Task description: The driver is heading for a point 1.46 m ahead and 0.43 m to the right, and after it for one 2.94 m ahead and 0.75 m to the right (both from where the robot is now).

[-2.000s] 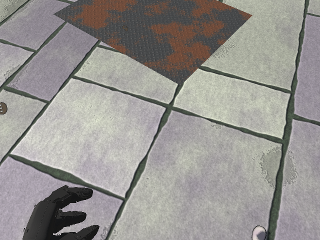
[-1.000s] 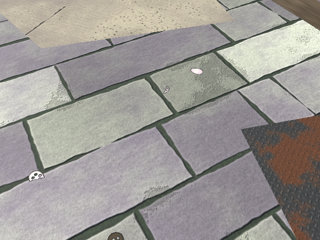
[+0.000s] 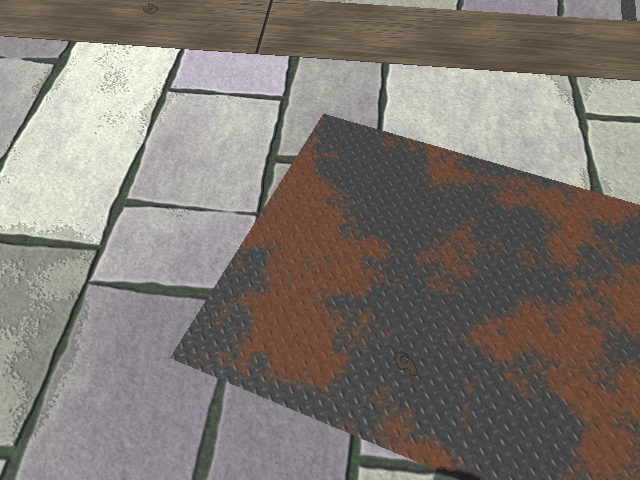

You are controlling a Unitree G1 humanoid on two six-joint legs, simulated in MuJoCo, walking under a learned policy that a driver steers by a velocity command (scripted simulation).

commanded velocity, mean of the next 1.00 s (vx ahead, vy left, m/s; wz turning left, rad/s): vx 0.26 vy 0.00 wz -0.37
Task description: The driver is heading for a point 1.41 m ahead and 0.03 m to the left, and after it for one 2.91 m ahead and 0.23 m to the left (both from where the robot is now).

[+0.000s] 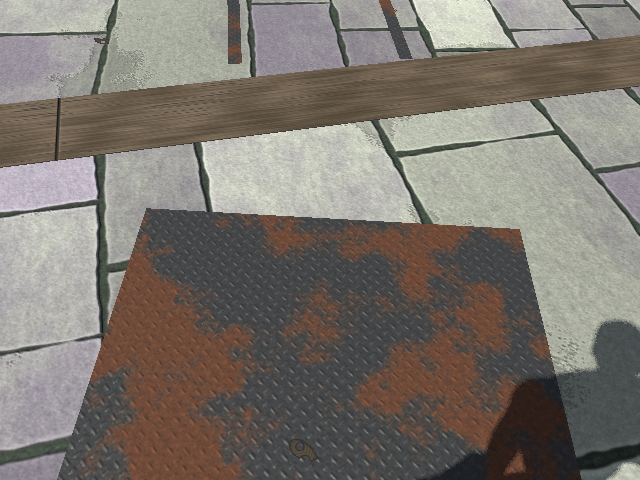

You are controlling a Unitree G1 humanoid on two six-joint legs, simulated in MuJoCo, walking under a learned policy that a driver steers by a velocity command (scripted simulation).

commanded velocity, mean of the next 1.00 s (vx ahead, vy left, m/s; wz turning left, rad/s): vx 0.47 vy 0.00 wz -0.01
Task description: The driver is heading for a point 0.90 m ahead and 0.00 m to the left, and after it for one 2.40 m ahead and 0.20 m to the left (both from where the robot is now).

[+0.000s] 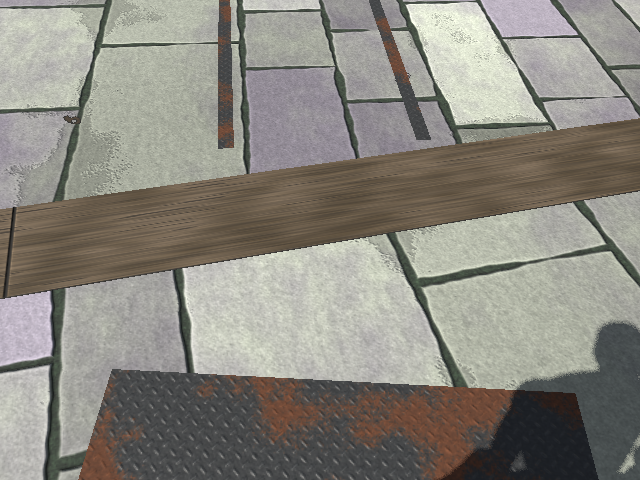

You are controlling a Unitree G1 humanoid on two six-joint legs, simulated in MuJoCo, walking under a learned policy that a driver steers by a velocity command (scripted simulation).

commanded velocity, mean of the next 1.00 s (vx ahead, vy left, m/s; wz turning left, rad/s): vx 0.36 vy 0.00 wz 0.00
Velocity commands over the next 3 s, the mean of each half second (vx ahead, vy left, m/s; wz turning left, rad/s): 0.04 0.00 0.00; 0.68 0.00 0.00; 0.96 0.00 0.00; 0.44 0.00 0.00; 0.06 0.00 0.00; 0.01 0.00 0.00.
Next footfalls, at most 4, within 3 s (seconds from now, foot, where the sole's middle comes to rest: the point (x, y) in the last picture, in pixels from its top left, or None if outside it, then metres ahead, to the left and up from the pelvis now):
0.78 left None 0.18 0.15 -0.78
1.26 right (338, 425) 0.64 -0.02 -0.78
1.72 left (282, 264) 1.10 0.13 -0.78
2.12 right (359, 263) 1.11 -0.08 -0.78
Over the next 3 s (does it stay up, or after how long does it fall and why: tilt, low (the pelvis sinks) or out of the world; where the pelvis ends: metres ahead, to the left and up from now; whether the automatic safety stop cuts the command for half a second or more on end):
stays up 1.06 0.01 0.01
